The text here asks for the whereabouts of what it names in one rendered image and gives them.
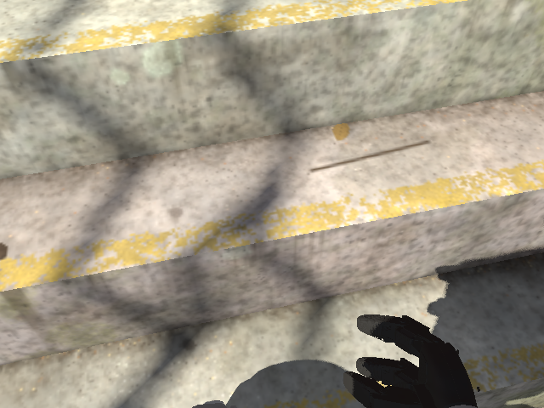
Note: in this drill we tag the right robot hand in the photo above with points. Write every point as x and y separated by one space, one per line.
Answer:
440 381

